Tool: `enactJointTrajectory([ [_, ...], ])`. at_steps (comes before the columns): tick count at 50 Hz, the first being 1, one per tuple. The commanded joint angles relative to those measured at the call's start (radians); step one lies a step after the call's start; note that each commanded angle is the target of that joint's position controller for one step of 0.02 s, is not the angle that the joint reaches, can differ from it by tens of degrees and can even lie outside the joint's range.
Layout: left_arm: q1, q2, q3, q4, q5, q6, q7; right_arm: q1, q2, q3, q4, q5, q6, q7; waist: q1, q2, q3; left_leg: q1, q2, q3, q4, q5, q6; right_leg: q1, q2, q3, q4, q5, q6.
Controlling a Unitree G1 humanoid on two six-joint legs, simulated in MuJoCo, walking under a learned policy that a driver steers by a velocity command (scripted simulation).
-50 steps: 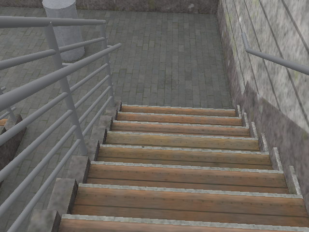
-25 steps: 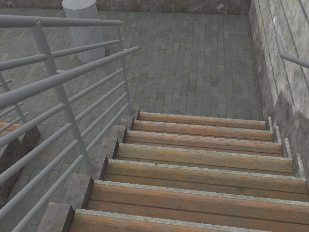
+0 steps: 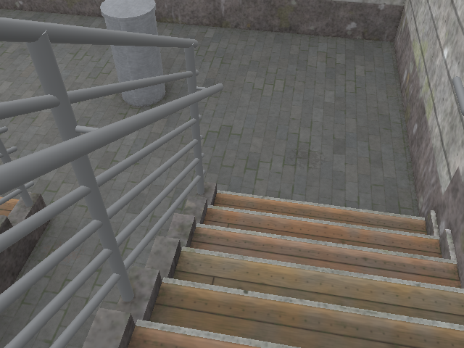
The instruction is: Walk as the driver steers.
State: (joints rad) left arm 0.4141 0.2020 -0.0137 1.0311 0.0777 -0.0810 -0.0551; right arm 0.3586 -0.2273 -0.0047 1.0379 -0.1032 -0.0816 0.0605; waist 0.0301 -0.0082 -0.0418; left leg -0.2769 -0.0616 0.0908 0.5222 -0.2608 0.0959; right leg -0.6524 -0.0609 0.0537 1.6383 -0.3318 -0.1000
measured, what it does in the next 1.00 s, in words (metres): goes down: right foot 0.16 m lower, then left foot 0.16 m lower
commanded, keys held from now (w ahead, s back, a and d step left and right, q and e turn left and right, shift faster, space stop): w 0.60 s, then no key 0.40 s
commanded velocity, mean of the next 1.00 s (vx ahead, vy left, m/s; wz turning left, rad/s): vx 0.40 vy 0.00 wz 0.00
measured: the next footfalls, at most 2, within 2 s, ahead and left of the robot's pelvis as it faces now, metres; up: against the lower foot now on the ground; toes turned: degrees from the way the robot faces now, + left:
right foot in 0.36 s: +0.33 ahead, -0.12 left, -0.16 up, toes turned -5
left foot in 0.82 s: +0.61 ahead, +0.11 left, -0.33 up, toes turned +3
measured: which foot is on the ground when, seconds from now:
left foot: down 0.00-0.38, up 0.40-0.80, down 0.82-1.00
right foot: up 0.00-0.34, down 0.36-0.84, up 0.86-1.00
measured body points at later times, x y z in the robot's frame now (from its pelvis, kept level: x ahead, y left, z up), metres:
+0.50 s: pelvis +0.28 -0.04 -0.16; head +0.28 -0.03 +0.29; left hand +0.31 +0.20 -0.31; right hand +0.22 -0.25 -0.31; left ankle +0.21 +0.09 -0.67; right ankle +0.29 -0.12 -0.89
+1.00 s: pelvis +0.50 +0.02 -0.33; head +0.51 +0.02 +0.12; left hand +0.54 +0.25 -0.47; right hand +0.57 -0.20 -0.47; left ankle +0.57 +0.10 -1.06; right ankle +0.49 -0.13 -0.91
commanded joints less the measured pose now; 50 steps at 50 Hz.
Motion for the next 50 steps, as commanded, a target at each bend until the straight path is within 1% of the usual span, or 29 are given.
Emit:
enactJointTrajectory([
  [1, -0.023, -0.001, 0.011, -0.062, 0.023, -0.012, 0.016, 0.016, 0.051, 0.036, -0.059, 0.04, -0.057, -0.03, 0.001, -0.011, 0.12, -0.189, 0.278, -0.205, -0.233, 0.312, 0.22, -0.045, -0.117, 0.04, -0.522, 0.371, -0.001],
  [2, -0.011, 0.017, 0.024, -0.054, 0.028, 0.001, 0.003, 0.092, -0.015, 0.018, -0.022, 0.049, -0.06, -0.027, -0.004, 0.048, 0.119, -0.225, 0.253, -0.205, -0.173, 0.385, 0.236, -0.022, -0.083, -0.015, -0.522, 0.368, 0.027],
  [4, 0.019, 0.01, 0.013, -0.064, 0.019, 0.001, -0.021, 0.19, -0.017, 0.019, 0.024, 0.013, -0.063, -0.027, 0.013, 0.043, 0.065, -0.243, 0.252, -0.216, -0.05, 0.505, 0.218, 0.016, -0.047, -0.036, -0.504, 0.444, 0.05],
  [5, -0.094, 0.016, 0.006, -0.106, 0.032, -0.001, -0.015, 0.271, 0.054, 0.035, 0.062, 0.012, -0.074, -0.051, -0.06, -0.012, 0.052, -0.004, 0.258, -0.258, 0.014, 0.429, 0.195, -0.208, -0.105, 0.066, -0.721, 0.611, 0.07],
  [7, -0.181, 0.038, 0.0, -0.107, 0.01, -0.004, -0.002, 0.261, 0.045, 0.042, 0.05, 0.035, -0.074, -0.059, -0.074, -0.008, 0.061, -0.127, 0.179, -0.202, 0.115, 0.218, 0.138, -0.041, -0.071, 0.037, -0.982, 0.894, 0.084],
  [10, -0.194, 0.076, 0.008, -0.126, 0.017, 0.017, -0.019, 0.17, -0.01, 0.038, 0.01, 0.02, -0.043, -0.021, -0.017, 0.05, 0.111, -0.41, 0.185, -0.25, 0.109, 0.048, 0.146, 0.239, -0.008, -0.035, -0.886, 0.74, 0.078],
  [13, -0.356, 0.082, 0.0, -0.179, 0.006, 0.017, -0.01, 0.308, 0.009, 0.039, 0.055, 0.032, -0.037, -0.04, -0.108, 0.036, 0.156, -0.031, 0.261, -0.38, 0.246, 0.08, 0.173, 0.004, -0.046, 0.021, -1.125, 0.522, 0.08],
  [15, -0.409, 0.071, -0.004, -0.181, -0.01, 0.012, -0.007, 0.356, -0.018, 0.023, 0.073, 0.03, -0.012, -0.058, -0.159, 0.036, 0.158, 0.089, 0.261, -0.415, 0.305, 0.125, 0.174, 0.018, -0.043, -0.01, -1.26, 0.472, 0.062],
  [16, -0.455, 0.063, 0.025, -0.167, -0.115, 0.015, 0.024, 0.306, -0.094, -0.026, 0.053, 0.092, 0.032, -0.103, -0.218, -0.011, 0.268, 0.062, 0.176, -0.255, 0.413, 0.263, 0.129, 0.075, 0.021, -0.109, -1.34, 0.487, 0.066],
  [18, -0.092, 0.038, 0.03, -0.046, -0.094, 0.012, 0.04, 0.35, -0.043, -0.019, 0.081, 0.092, 0.056, -0.113, -0.089, -0.009, 0.096, -0.113, 0.108, -0.176, 0.798, 0.299, 0.11, 0.602, 0.056, -0.185, -1.34, 0.666, 0.057],
  [19, 0.431, 0.192, 0.066, 0.056, -0.011, -0.009, 0.006, 0.444, 0.059, 0.035, 0.131, -0.037, 0.028, 0.036, 0.138, -0.215, -0.187, -0.464, 0.049, -0.197, 1.128, 0.104, 0.01, 1.237, -0.109, -0.03, -1.181, 1.036, -0.149],
  [20, 0.432, 0.314, 0.116, 0.049, 0.003, 0.003, -0.024, 0.449, 0.089, 0.024, 0.083, 0.022, 0.01, 0.093, 0.111, -0.27, -0.349, -0.691, -0.008, -0.151, 1.577, -0.604, -0.024, 1.453, -0.348, 0.13, -0.938, 1.461, -0.356],
  [21, 0.422, 0.312, 0.126, 0.039, 0.051, 0.007, -0.02, 0.215, 0.004, 0.011, -0.072, 0.059, -0.001, 0.1, 0.196, -0.14, -0.306, -1.012, -0.014, -0.169, 1.647, -0.565, -0.047, 1.457, -0.395, 0.357, -1.045, 1.004, -0.406],
  [22, 0.286, 0.269, 0.126, 0.014, 0.044, 0.009, -0.004, 0.084, -0.034, -0.003, -0.121, 0.084, -0.01, 0.072, 0.156, -0.013, -0.116, -1.163, 0.046, -0.177, 1.558, -0.398, -0.049, 1.229, -0.417, 0.41, -1.149, 0.577, -0.36],
  [23, 0.145, 0.137, 0.084, 0.002, 0.04, 0.012, -0.007, 0.099, -0.043, -0.004, -0.094, 0.061, -0.008, 0.034, 0.062, 0.145, -0.019, -1.074, 0.125, -0.214, 1.353, -0.169, -0.028, 0.936, -0.325, 0.282, -1.193, 0.235, -0.267],
  [25, -0.038, -0.092, -0.001, -0.045, 0.034, -0.014, 0.017, 0.123, 0.055, 0.016, -0.066, -0.003, 0.007, 0.003, -0.092, 0.038, 0.167, -0.724, 0.245, -0.24, 0.942, 0.208, 0.039, 0.28, -0.166, 0.108, -1.279, 0.195, -0.194],
  [26, -0.119, -0.111, -0.016, -0.079, 0.016, -0.032, 0.027, 0.081, 0.065, 0.019, -0.066, -0.029, 0.011, 0.015, -0.089, 0.019, 0.215, -0.575, 0.242, -0.198, 0.754, 0.365, 0.041, 0.064, -0.132, 0.052, -1.299, 0.199, -0.208],
  [27, -0.078, -0.072, -0.016, -0.06, -0.008, -0.043, 0.03, 0.066, 0.06, 0.01, -0.066, -0.038, 0.017, 0.027, -0.069, 0.049, 0.144, -0.424, 0.203, -0.136, 0.585, 0.471, 0.031, -0.012, -0.098, 0.0, -1.297, 0.11, -0.215],
  [29, -0.007, 0.077, 0.007, -0.037, 0.022, -0.065, 0.02, 0.121, 0.071, 0.024, -0.037, -0.037, 0.006, 0.05, -0.09, -0.03, 0.103, -0.289, 0.173, -0.117, 0.693, 0.54, -0.011, -0.107, -0.091, 0.033, -1.177, 0.123, -0.219],
  [32, 0.108, -0.002, -0.018, -0.03, -0.031, -0.098, 0.08, -0.125, -0.001, 0.026, -0.108, -0.031, -0.016, 0.015, 0.044, 0.06, 0.079, -0.585, 0.248, -0.21, 0.164, 0.889, -0.085, 0.296, -0.075, 0.067, -0.942, 0.131, -0.128],
  [34, 0.1, 0.025, -0.023, -0.04, 0.005, -0.073, 0.066, -0.122, -0.008, 0.027, -0.126, -0.022, 0.004, 0.011, -0.001, 0.011, 0.076, -0.178, 0.168, -0.082, 0.15, 0.896, -0.079, -0.039, -0.029, 0.042, -0.939, 0.014, -0.109],
  [39, 0.218, 0.105, -0.018, -0.003, -0.027, -0.027, 0.051, -0.248, -0.063, 0.007, -0.224, 0.004, 0.037, 0.016, 0.07, 0.012, 0.191, -0.134, 0.184, -0.128, -0.25, 0.641, -0.03, 0.234, -0.184, 0.259, -0.801, -0.03, -0.093],
  [41, 0.22, 0.125, -0.007, 0.01, -0.042, 0.004, -0.004, 0.063, -0.161, -0.041, -0.14, 0.048, -0.005, -0.007, -0.078, 0.085, 0.043, 0.321, 0.183, -0.072, -0.318, 0.942, 0.059, 0.176, -0.038, 0.091, -0.39, 0.133, 0.014],
  [42, 0.416, -0.04, -0.023, 0.051, -0.036, -0.002, -0.051, 0.282, -0.235, -0.059, -0.069, 0.062, 0.008, 0.009, -0.066, 0.309, -0.347, 0.949, 0.401, -0.169, 0.134, 1.523, 0.277, -0.102, 0.099, -0.072, 0.044, -0.393, 0.134],
  [43, 0.245, 0.054, -0.006, -0.044, -0.065, -0.007, -0.057, 0.331, -0.215, -0.055, -0.058, 0.064, 0.012, 0.043, -0.154, 0.237, -0.457, 1.042, 0.467, -0.318, 0.163, 1.36, 0.313, -0.307, 0.094, -0.073, 0.368, -0.687, 0.159],
  [44, 0.084, 0.06, -0.007, -0.108, -0.072, -0.01, -0.052, 0.298, -0.205, -0.066, -0.074, 0.024, 0.015, 0.038, -0.191, 0.13, -0.293, 0.909, 0.462, -0.33, 0.106, 1.24, 0.241, -0.486, 0.049, -0.041, 0.394, -0.647, 0.148],
  [47, 0.033, -0.016, -0.043, -0.152, -0.077, -0.008, -0.019, -0.075, -0.031, 0.027, -0.144, 0.092, -0.009, 0.078, 0.043, 0.009, 0.028, 0.018, 0.456, -0.33, -0.133, 0.718, 0.183, -0.186, -0.091, 0.048, 0.051, -0.377, 0.182],
  [49, 0.187, -0.06, -0.041, -0.057, -0.032, 0.012, -0.012, -0.061, 0.023, 0.045, -0.129, 0.089, -0.045, 0.039, 0.075, 0.055, 0.124, -0.29, 0.295, -0.177, -0.182, 0.483, 0.171, 0.019, -0.104, -0.011, -0.221, -0.003, 0.164],
  [50, 0.24, -0.028, -0.019, 0.0, -0.001, 0.025, -0.033, -0.064, 0.027, 0.047, -0.121, 0.104, -0.049, 0.033, 0.076, -0.064, 0.119, -0.338, 0.245, -0.143, -0.147, 0.284, 0.144, 0.064, -0.11, -0.007, -0.464, 0.271, 0.155],
])
Over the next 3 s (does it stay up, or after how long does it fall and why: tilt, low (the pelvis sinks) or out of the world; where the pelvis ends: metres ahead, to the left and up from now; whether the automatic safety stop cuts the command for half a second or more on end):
stays up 0.65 -0.04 -0.38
